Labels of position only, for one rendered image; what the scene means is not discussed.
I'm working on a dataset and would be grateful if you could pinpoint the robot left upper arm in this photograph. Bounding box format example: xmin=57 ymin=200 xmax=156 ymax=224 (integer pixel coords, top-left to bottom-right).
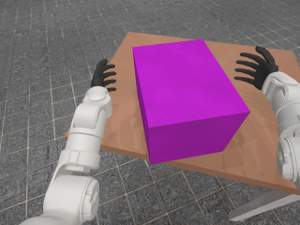
xmin=19 ymin=174 xmax=99 ymax=225

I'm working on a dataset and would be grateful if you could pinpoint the right robot hand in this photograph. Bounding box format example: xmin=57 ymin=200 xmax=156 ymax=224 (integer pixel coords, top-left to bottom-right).
xmin=234 ymin=46 xmax=278 ymax=91

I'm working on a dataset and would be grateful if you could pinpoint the table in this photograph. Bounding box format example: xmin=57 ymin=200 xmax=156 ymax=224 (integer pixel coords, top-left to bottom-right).
xmin=65 ymin=32 xmax=300 ymax=222

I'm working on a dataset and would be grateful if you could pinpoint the carton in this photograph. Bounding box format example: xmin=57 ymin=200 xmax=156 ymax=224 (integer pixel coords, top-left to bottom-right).
xmin=132 ymin=39 xmax=250 ymax=165

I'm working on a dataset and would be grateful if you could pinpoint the right robot forearm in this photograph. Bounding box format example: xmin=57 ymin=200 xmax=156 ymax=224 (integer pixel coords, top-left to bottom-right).
xmin=262 ymin=71 xmax=300 ymax=140

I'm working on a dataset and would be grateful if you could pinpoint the robot right upper arm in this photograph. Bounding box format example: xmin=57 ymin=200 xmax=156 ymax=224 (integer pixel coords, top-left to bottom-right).
xmin=277 ymin=137 xmax=300 ymax=194

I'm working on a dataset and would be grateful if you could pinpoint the left robot forearm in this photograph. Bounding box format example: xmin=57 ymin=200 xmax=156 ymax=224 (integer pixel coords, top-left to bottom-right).
xmin=43 ymin=86 xmax=113 ymax=211

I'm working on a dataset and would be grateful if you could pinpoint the left robot hand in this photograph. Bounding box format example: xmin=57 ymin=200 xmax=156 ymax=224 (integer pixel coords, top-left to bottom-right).
xmin=90 ymin=58 xmax=116 ymax=92

